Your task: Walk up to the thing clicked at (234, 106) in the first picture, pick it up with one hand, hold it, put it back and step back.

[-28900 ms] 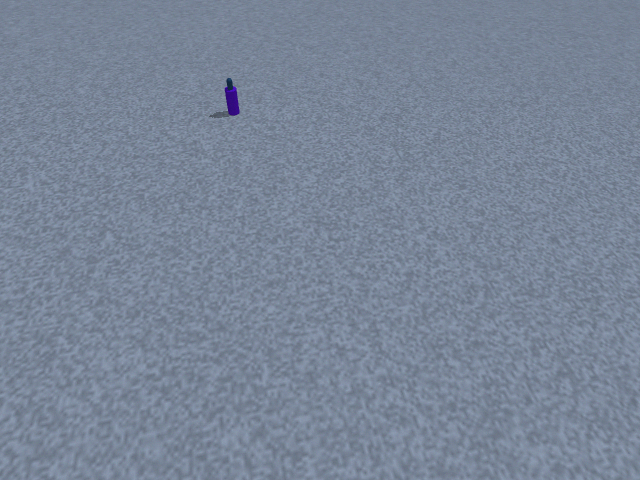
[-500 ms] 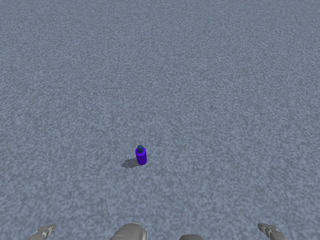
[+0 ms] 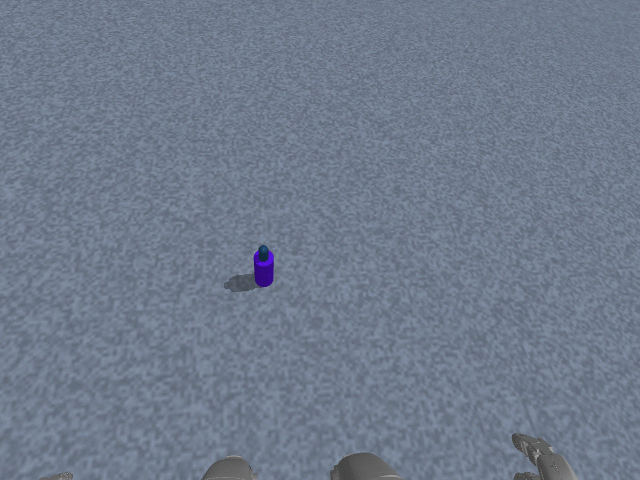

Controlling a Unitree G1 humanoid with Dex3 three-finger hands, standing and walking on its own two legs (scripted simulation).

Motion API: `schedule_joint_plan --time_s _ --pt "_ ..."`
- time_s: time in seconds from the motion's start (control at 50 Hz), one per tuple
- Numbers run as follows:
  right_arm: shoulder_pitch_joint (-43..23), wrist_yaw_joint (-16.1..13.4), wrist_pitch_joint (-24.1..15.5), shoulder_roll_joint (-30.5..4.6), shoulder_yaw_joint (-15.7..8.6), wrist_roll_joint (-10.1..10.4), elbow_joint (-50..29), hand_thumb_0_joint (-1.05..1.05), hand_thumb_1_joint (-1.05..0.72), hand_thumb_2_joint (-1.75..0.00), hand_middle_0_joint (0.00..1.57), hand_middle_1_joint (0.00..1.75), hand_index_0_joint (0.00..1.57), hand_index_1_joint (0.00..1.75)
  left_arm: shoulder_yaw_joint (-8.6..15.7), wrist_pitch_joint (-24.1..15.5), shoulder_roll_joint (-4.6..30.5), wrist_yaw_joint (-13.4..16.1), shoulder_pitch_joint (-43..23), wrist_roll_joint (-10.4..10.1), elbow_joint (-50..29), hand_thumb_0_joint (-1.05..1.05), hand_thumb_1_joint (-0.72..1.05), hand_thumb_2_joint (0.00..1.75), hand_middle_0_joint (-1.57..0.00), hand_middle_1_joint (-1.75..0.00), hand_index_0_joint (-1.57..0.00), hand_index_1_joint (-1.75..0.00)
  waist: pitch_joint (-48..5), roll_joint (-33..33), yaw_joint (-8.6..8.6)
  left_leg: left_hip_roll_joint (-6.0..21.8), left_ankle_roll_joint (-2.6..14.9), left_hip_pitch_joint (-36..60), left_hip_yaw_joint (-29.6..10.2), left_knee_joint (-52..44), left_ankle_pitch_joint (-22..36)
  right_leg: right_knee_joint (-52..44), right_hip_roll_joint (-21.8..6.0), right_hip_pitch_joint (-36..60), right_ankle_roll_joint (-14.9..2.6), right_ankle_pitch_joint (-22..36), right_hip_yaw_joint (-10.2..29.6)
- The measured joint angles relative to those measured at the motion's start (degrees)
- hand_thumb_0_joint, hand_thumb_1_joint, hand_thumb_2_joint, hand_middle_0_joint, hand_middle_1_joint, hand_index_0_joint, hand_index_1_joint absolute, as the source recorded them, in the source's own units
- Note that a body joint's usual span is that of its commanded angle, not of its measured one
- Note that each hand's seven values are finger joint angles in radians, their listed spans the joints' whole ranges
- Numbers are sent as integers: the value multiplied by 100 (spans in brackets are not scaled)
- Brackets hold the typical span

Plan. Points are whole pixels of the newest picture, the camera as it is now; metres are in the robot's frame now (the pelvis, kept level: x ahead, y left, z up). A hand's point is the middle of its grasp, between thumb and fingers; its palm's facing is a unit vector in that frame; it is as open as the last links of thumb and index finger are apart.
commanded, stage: step back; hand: left
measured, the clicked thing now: (263, 264) +0.75 +0.12 -0.66
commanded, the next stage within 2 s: none
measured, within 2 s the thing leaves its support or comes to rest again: neither
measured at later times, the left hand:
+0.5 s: hand out of the picture -0.02 +0.21 -0.14, palm faces +0.04 -0.91 -0.42, open 7.4 cm
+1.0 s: hand out of the picture -0.30 +0.15 -0.15, palm faces +0.01 -0.91 -0.42, open 7.4 cm
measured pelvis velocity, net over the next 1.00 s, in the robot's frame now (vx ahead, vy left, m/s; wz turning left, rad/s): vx -0.33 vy -0.13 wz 0.00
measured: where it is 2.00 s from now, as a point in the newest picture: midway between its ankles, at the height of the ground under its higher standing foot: outside the picture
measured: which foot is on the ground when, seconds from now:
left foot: down 0.00-0.16, up 0.18-0.50, down 0.52-0.92, up 0.94-1.00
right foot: up 0.00-0.10, down 0.12-0.54, up 0.56-0.86, down 0.88-1.00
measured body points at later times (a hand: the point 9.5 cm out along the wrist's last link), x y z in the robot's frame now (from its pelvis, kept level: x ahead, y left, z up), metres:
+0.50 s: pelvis -0.16 -0.06 -0.01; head -0.09 -0.06 +0.43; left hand -0.03 +0.26 -0.11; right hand -0.08 -0.37 -0.14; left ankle -0.18 +0.05 -0.73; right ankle -0.08 -0.16 -0.73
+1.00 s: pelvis -0.33 -0.13 -0.01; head -0.30 -0.15 +0.44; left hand -0.30 +0.19 -0.12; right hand -0.18 -0.44 -0.13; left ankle -0.25 +0.04 -0.68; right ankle -0.34 -0.25 -0.73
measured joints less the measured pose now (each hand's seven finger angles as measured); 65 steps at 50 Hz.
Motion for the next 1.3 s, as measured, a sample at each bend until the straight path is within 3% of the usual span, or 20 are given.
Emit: schedule_joint_plan --time_s 0.08,0.12,0.16,0.2,0.24,0.32,0.46,0.52,0.56,0.62,0.72,0.78,0.86,0.92,0.98,1.04,1.12,1.22,1.26,1.3 --pt "-175 -10 17 -98 -1 -17 -207 1 -89 -90 21 30 21 30 -22 8 7 -15 59 -13 90 1 91 90 -20 -30 -20 -30 123 51 13 132 -80 -275 142 269 82 -1354 -355 493 18 -160 -328" --pt "-252 -7 75 -200 -9 -13 -255 1 -89 -90 21 30 21 30 -46 -42 -35 -51 70 -17 130 1 91 90 -20 -30 -20 -30 118 146 15 213 -164 -480 175 509 84 -2345 -495 814 -69 191 -556" --pt "-333 -20 166 -395 -84 24 -190 1 -89 -90 20 30 21 30 -79 -97 -269 -75 -32 28 255 1 91 90 -20 -30 -20 -30 235 652 -117 429 -100 -632 -140 765 80 -2604 -248 978 -174 293 -862" --pt "-218 -85 270 -426 -148 75 -62 1 -90 -90 20 30 21 30 -162 -110 -400 -145 47 93 198 1 91 90 -20 -30 -20 -30 92 758 -153 93 -9 -833 -508 1278 -914 -2513 -296 872 -253 366 -969" --pt "-85 -119 321 -370 -148 109 95 1 -90 -90 20 30 21 30 -209 -99 -429 -148 167 115 122 1 91 90 -21 -30 -20 -30 -83 526 31 -392 14 -969 -544 2264 -1585 -2521 -501 739 -311 485 -749" --pt "218 -121 236 -408 -99 165 171 1 -90 -90 20 30 21 30 -213 -76 -495 -82 139 126 46 1 90 90 -21 -30 -21 -30 -279 466 -19 -888 14 -963 -696 3365 -1500 -2960 -650 609 -326 921 -763" --pt "481 -117 168 -287 -33 93 276 1 -90 -90 20 30 21 30 -176 -168 -343 93 -421 113 -450 1 90 90 -21 -30 -21 -30 -22 442 -170 -621 -41 18 -323 1803 -1695 -2891 -591 136 -401 1273 -1229" --pt "500 -67 105 -144 -24 41 306 1 -90 -90 20 30 21 30 -198 -120 -224 92 -687 45 -560 1 90 90 -21 -30 -20 -30 138 195 -220 -565 77 498 -76 574 -936 -2491 -730 -135 -374 1242 -1367" --pt "441 -21 111 14 11 -20 328 1 -90 -90 20 30 21 30 -178 -47 -173 86 -764 -2 -506 1 90 90 -21 -30 -20 -30 249 -156 -99 -699 131 533 115 523 -789 -2230 -780 -255 -363 1005 -1090" --pt "450 32 101 -16 63 -61 255 1 -90 -90 20 30 21 30 -220 60 -302 70 -669 -21 -302 1 91 90 -20 -30 -20 -30 105 73 -257 -427 176 338 -88 595 -675 -840 -178 -516 -310 -222 -721" --pt "260 -13 109 -52 50 -80 132 1 -90 -90 21 30 21 30 -187 37 -267 3 -349 -64 -148 1 91 90 -21 -30 -20 -30 -145 120 -146 -119 103 97 -72 214 -193 499 104 -447 -222 -122 -220" --pt "40 -6 116 -115 18 -81 -31 1 -89 -90 21 30 21 30 -163 -9 -177 5 -207 -51 -32 1 91 90 -21 -30 -20 -30 -129 116 -76 -3 93 -151 -39 193 15 -139 -111 12 -78 -115 -268" --pt "-289 36 172 -269 -6 -66 -235 1 -89 -90 20 30 21 30 -194 -113 -97 24 -70 -58 189 1 91 90 -21 -30 -20 -30 -30 186 30 161 -20 -555 62 427 193 -2070 -476 794 -41 56 -628" --pt "-457 46 302 -516 -86 10 -164 1 -90 -90 20 30 21 30 -240 -204 -339 33 -92 5 476 1 91 90 -20 -30 -20 -30 131 814 -78 382 77 -824 -374 798 106 -2732 -200 1110 -164 286 -1050" --pt "-245 -10 449 -418 -138 62 36 1 -90 -90 20 30 21 30 -310 -200 -390 -10 184 91 486 1 91 90 -21 -30 -20 -30 -166 645 124 -304 42 -1090 -684 1927 -1339 -2522 -442 814 -285 389 -898" --pt "-22 27 437 -400 -100 99 162 1 -90 -90 20 30 21 30 -318 -206 -420 38 330 106 570 1 90 90 -21 -30 -21 -30 -343 532 129 -784 38 -1110 -845 3012 -1412 -2783 -675 720 -271 680 -814" --pt "284 47 354 -437 -81 71 332 1 -90 -90 20 30 21 30 -269 -363 -392 65 290 136 507 1 90 90 -21 -30 -21 -30 -410 691 53 -758 -60 -675 -836 2990 -1251 -2905 -692 518 -260 918 -996" --pt "601 158 320 -327 -83 -31 728 1 -90 -90 20 30 21 30 -188 -474 -239 52 109 139 369 1 90 90 -21 -30 -21 -30 -479 712 -14 -360 -60 303 -379 1105 -1788 -2687 -794 354 -299 890 -1390" --pt "598 200 248 -179 -96 -65 884 1 -90 -90 20 30 21 30 -174 -444 -122 46 34 110 405 1 90 90 -21 -30 -21 -30 -410 423 18 -470 -21 663 -190 347 -971 -2500 -992 327 -242 840 -1322" --pt "626 242 164 -51 -96 -113 919 1 -90 -90 20 30 21 30 -177 -392 -83 60 124 62 507 1 90 90 -21 -30 -20 -30 -474 167 67 -592 1 822 -13 152 -711 -2287 -1030 273 -300 514 -1062"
